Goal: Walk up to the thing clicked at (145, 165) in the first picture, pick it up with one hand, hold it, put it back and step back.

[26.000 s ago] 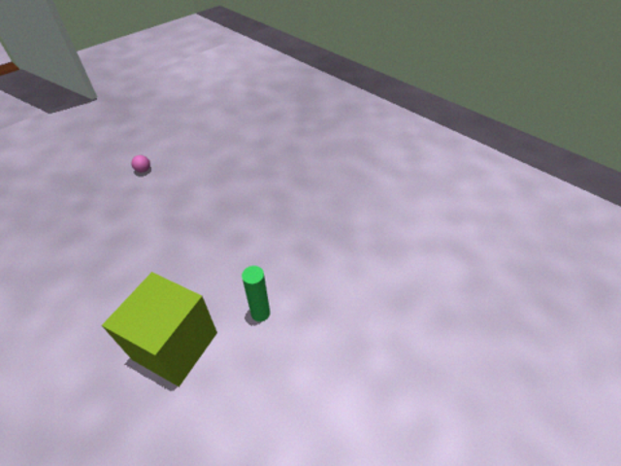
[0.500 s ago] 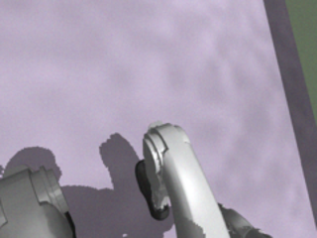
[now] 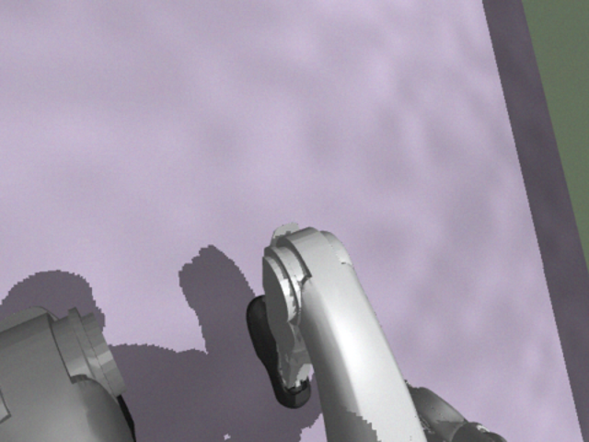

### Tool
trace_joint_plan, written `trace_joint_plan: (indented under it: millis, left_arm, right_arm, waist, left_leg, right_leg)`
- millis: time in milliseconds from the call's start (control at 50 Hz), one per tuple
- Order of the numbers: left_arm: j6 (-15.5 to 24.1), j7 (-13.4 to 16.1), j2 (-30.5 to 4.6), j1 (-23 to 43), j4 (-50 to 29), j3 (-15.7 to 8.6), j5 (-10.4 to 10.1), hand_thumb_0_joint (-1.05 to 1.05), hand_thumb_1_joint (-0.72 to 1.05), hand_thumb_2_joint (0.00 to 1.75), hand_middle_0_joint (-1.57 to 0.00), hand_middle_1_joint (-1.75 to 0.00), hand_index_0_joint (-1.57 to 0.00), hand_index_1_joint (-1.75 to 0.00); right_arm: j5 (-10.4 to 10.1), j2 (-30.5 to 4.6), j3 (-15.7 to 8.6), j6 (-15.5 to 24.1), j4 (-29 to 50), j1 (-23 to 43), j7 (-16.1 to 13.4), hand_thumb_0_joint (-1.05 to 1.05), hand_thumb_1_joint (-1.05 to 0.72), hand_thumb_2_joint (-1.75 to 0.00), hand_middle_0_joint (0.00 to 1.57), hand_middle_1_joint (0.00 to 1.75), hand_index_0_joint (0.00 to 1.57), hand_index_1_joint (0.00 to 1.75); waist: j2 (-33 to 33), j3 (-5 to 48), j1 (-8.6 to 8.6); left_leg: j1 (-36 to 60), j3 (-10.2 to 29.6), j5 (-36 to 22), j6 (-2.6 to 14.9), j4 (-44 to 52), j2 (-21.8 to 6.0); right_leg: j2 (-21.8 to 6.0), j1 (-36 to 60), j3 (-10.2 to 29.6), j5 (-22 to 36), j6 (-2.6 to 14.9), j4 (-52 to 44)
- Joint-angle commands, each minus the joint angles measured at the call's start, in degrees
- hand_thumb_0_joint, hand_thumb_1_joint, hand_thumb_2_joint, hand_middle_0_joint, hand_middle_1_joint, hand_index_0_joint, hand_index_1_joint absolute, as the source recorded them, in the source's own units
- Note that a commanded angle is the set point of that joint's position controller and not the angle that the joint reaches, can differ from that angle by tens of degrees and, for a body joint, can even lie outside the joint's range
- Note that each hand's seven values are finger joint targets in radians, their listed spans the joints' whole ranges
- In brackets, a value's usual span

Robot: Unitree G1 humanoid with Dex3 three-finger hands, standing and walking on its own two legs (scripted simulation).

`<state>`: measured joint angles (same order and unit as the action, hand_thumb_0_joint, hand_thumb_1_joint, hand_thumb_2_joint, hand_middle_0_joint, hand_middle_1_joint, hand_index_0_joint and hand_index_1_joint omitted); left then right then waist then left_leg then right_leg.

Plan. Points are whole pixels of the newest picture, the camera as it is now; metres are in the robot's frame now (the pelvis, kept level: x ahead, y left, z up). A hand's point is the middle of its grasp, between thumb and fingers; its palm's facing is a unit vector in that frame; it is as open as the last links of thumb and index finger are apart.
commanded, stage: close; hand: left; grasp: from above
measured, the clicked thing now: out of the picture +0.46 +0.34 -0.25
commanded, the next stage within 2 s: settle in 0.66 s
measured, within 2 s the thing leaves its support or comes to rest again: leaves its support in 1.02 s
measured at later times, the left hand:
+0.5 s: hand out of the picture +0.44 +0.34 -0.22, palm faces -0.41 -0.17 -0.89, open 10.9 cm
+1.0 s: hand out of the picture +0.45 +0.34 -0.22, palm faces -0.40 -0.16 -0.90, open 10.8 cm
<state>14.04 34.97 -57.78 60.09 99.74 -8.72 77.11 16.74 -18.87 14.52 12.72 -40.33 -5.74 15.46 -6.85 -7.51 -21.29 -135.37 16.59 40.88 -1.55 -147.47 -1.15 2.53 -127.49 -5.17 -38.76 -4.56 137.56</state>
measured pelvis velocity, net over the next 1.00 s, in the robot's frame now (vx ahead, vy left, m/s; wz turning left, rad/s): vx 0.00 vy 0.00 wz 0.00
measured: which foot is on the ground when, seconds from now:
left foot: down 0.00-1.00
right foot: down 0.00-1.00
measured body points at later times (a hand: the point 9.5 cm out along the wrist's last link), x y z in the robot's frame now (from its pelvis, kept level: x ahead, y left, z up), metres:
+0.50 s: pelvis +0.00 +0.00 +0.00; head +0.26 +0.13 +0.35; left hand +0.46 +0.35 -0.17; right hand +0.05 -0.26 -0.05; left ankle +0.06 +0.13 -0.26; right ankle +0.12 -0.14 -0.26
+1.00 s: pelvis +0.00 +0.00 +0.00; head +0.26 +0.13 +0.35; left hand +0.47 +0.35 -0.17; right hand +0.05 -0.25 -0.06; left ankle +0.06 +0.13 -0.26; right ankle +0.12 -0.14 -0.26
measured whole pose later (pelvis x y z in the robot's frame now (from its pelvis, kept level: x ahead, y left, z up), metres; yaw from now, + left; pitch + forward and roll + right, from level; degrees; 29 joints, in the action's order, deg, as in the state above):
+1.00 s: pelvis +0.00 +0.00 +0.00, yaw +0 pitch +28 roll -14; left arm 12.6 31.5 -58.0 59.8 96.0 -9.0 75.0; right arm 15.9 -18.5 15.0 11.4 -39.3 -7.0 14.4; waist -6.4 -7.1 -21.2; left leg -135.7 16.6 40.4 -1.5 -146.6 -1.1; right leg 2.4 -127.7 -5.4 -38.3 -4.4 136.6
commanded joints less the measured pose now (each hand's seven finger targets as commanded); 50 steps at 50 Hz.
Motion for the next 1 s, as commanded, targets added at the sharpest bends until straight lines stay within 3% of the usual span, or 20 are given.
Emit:
trace_joint_plan:
  millis: [0,100,120,220,280,360,440,560,660,720,740,780,820,880,940,960,980]
  left_arm:
    - [-0.9,2.3,-14.7,15.0,-7.4,-1.7,-1.8,0.0,0.04,0.83,-0.44,-0.96,-0.47,-0.93]
    - [-1.4,0.8,-13.2,14.4,-6.6,-0.3,-3.3,0.0,0.06,0.82,-0.46,-0.95,-0.49,-0.92]
    - [-1.5,0.6,-15.2,13.8,-7.4,-1.6,-3.4,0.0,0.08,0.83,-0.47,-0.96,-0.5,-0.92]
    - [-1.2,-0.6,-13.8,13.8,-7.8,-1.1,-3.7,0.0,0.11,0.79,-0.5,-0.92,-0.53,-0.88]
    - [-0.8,-1.0,-13.8,11.8,-8.2,-0.9,-3.8,0.0,0.14,0.82,-0.53,-0.91,-0.56,-0.88]
    - [-0.1,-1.6,-11.7,12.4,-7.4,0.8,-3.5,0.0,0.21,0.81,-0.58,-0.9,-0.61,-0.87]
    - [0.4,-1.2,-13.9,10.4,-7.3,-1.0,-3.4,0.0,0.3,0.86,-0.66,-0.9,-0.68,-0.88]
    - [0.8,-0.9,-11.9,13.1,-6.4,1.1,-2.6,0.0,0.4,0.88,-0.74,-0.91,-0.76,-0.89]
    - [0.9,-0.1,-12.9,12.8,-6.4,0.1,-2.6,0.0,0.49,0.88,-0.8,-0.89,-0.82,-0.87]
    - [0.6,0.0,-11.8,13.4,-5.2,1.7,-2.5,0.0,0.52,0.87,-0.82,-0.88,-0.84,-0.86]
    - [0.5,0.0,-12.6,13.6,-5.0,1.4,-2.7,0.0,0.53,0.88,-0.84,-0.88,-0.86,-0.86]
    - [0.5,0.5,-14.2,13.9,-6.9,-0.1,-2.8,0.0,0.42,0.87,-0.8,-0.88,-0.83,-0.85]
    - [-0.2,-0.2,-12.9,13.6,-5.9,1.0,-2.8,0.0,0.41,0.87,-0.8,-0.87,-0.82,-0.85]
    - [-0.7,-0.6,-15.7,16.3,-12.2,-1.1,-3.4,0.0,0.41,0.85,-0.8,-0.84,-0.83,-0.82]
    - [-1.8,-1.6,-13.8,14.0,-10.4,-0.5,-3.2,0.0,0.39,0.82,-0.8,-0.82,-0.82,-0.8]
    - [-1.8,-1.8,-15.1,13.8,-13.1,-1.9,-3.3,0.0,0.4,0.83,-0.81,-0.81,-0.83,-0.79]
    - [-1.8,-2.0,-15.3,14.6,-17.4,-2.6,-4.0,0.0,0.4,0.84,-0.81,-0.81,-0.82,-0.8]
  right_arm:
    - [-0.6,-19.1,-6.0,0.7,-0.7,-10.2,-0.5,0.0,-0.9,-0.9,0.2,0.3,0.2,0.3]
    - [-0.9,-19.1,-6.1,0.4,-0.1,-10.3,-1.1,0.0,-0.9,-0.9,0.2,0.3,0.2,0.3]
    - [-1.2,-19.3,-6.2,0.2,-0.4,-10.6,-1.3,0.0,-0.9,-0.9,0.2,0.3,0.2,0.3]
    - [-1.3,-18.7,-5.7,-0.3,0.0,-11.1,-1.2,0.0,-0.9,-0.9,0.2,0.3,0.2,0.3]
    - [-1.5,-19.0,-6.1,-0.9,0.4,-10.5,-1.5,0.0,-0.9,-0.9,0.2,0.3,0.2,0.3]
    - [-1.2,-19.1,-5.8,-1.5,0.6,-10.8,-1.4,0.0,-0.89,-0.9,0.2,0.3,0.2,0.3]
    - [-1.2,-18.9,-5.5,-1.9,0.5,-10.4,-1.7,0.0,-0.9,-0.9,0.2,0.3,0.2,0.3]
    - [-0.6,-18.7,-5.1,-2.0,0.9,-9.8,-1.7,0.0,-0.9,-0.9,0.2,0.3,0.2,0.3]
    - [-0.6,-18.4,-4.5,-1.6,0.8,-10.4,-1.8,0.0,-0.89,-0.9,0.2,0.3,0.2,0.3]
    - [-0.5,-19.1,-4.9,-1.3,0.9,-10.0,-2.0,0.0,-0.89,-0.9,0.2,0.3,0.2,0.3]
    - [-0.8,-18.4,-4.0,-1.2,0.9,-10.1,-1.9,0.0,-0.9,-0.9,0.2,0.3,0.2,0.3]
    - [-0.7,-18.9,-4.4,-1.4,0.7,-10.8,-2.2,0.0,-0.91,-0.9,0.2,0.3,0.2,0.3]
    - [-0.6,-18.6,-4.6,-1.3,0.8,-10.5,-2.1,0.0,-0.91,-0.9,0.2,0.3,0.2,0.3]
    - [-1.1,-19.1,-5.2,-1.4,0.8,-11.2,-2.3,0.0,-0.91,-0.9,0.2,0.3,0.2,0.3]
    - [-1.3,-18.4,-5.8,-1.2,0.6,-10.8,-1.8,0.0,-0.91,-0.9,0.2,0.3,0.2,0.3]
    - [-1.5,-18.8,-6.4,-1.4,0.5,-11.9,-1.7,0.0,-0.91,-0.9,0.2,0.3,0.2,0.3]
    - [-1.8,-18.8,-7.0,-1.7,0.8,-11.6,-1.9,0.0,-0.91,-0.9,0.2,0.3,0.2,0.3]
  waist:
    - [29.6,34.8,-2.32]
    - [28.9,34.8,-2.49]
    - [29.2,35.9,-1.73]
    - [29.0,35.3,-2.47]
    - [29.3,36.4,-1.38]
    - [29.6,34.8,-2.47]
    - [29.5,35.3,-1.14]
    - [29.2,33.2,-3.08]
    - [27.9,33.3,-2.66]
    - [28.1,33.2,-3.28]
    - [27.4,32.5,-3.24]
    - [29.0,35.1,-2.44]
    - [29.5,33.9,-2.85]
    - [31.9,38.3,-1.69]
    - [31.9,36.0,-1.8]
    - [32.9,37.5,-1.22]
    - [35.1,41.1,0.45]
  left_leg:
    - [29.1,-8.9,-11.7,1.63,14.9,-1.1]
    - [27.4,-9.1,-10.2,1.9,15.7,-1.0]
    - [28.3,-8.8,-10.9,1.81,15.8,-1.1]
    - [28.5,-8.4,-12.5,1.65,15.7,-1.1]
    - [29.3,-8.6,-13.3,1.59,15.9,-1.1]
    - [30.3,-8.2,-14.4,1.29,16.1,-1.1]
    - [29.8,-8.3,-12.9,1.38,16.4,-1.0]
    - [28.8,-8.3,-10.4,1.54,15.9,-1.1]
    - [28.3,-8.1,-11.3,1.67,16.0,-1.1]
    - [28.7,-8.2,-10.4,1.69,15.8,-1.2]
    - [27.8,-8.0,-10.3,1.71,15.8,-1.2]
    - [29.4,-7.9,-11.6,1.48,16.5,-1.2]
    - [28.9,-8.3,-10.8,1.51,16.4,-1.1]
    - [30.9,-8.4,-13.2,1.47,16.3,-1.1]
    - [30.5,-8.5,-12.1,1.21,16.3,-1.1]
    - [31.0,-8.8,-13.2,1.2,16.7,-1.0]
    - [33.0,-8.8,-14.6,0.85,17.5,-0.8]
  right_leg:
    - [1.8,16.4,-9.8,14.7,4.78,-10.8]
    - [2.1,17.5,-9.4,13.6,4.99,-12.1]
    - [2.1,17.5,-9.7,13.7,5.04,-11.8]
    - [1.9,17.5,-10.0,15.1,5.01,-11.1]
    - [2.1,18.3,-9.6,15.6,5.08,-11.7]
    - [1.9,16.9,-10.2,16.2,5.12,-10.9]
    - [2.0,17.7,-10.0,15.0,5.16,-11.6]
    - [2.0,15.7,-10.1,13.5,5.05,-11.4]
    - [2.1,16.8,-10.2,14.0,4.88,-11.8]
    - [2.2,16.1,-10.2,13.5,4.91,-11.9]
    - [2.1,16.3,-10.3,13.4,4.82,-11.9]
    - [2.1,17.6,-10.3,14.4,4.99,-11.8]
    - [2.1,17.0,-10.1,13.9,5.06,-11.5]
    - [2.0,17.9,-9.8,15.7,5.15,-11.5]
    - [1.8,15.1,-10.0,14.5,5.26,-10.9]
    - [1.9,16.7,-9.6,15.3,5.29,-11.4]
    - [1.7,17.3,-9.5,16.2,5.62,-11.2]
